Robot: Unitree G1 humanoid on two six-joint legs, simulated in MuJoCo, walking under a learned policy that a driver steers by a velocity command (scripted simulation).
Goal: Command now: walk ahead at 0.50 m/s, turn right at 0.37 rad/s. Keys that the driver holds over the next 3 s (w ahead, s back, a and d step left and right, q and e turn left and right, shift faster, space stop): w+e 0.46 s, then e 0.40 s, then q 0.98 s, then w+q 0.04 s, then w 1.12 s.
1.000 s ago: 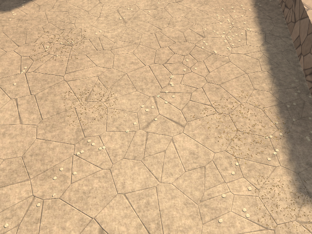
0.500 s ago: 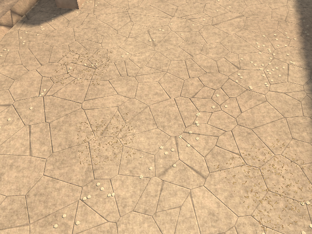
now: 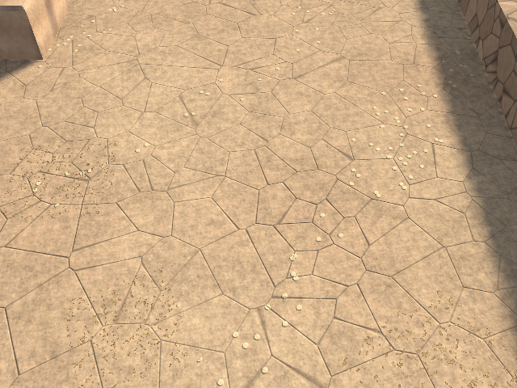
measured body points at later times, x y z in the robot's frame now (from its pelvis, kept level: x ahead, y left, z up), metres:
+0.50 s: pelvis +0.28 -0.08 +0.00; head +0.31 -0.10 +0.45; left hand +0.43 +0.17 -0.12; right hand +0.37 -0.38 -0.11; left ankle +0.38 +0.08 -0.67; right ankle +0.27 -0.14 -0.75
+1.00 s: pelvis +0.45 -0.08 -0.01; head +0.49 -0.10 +0.44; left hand +0.72 +0.08 -0.12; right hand +0.43 -0.38 -0.12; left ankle +0.58 -0.03 -0.75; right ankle +0.39 -0.21 -0.71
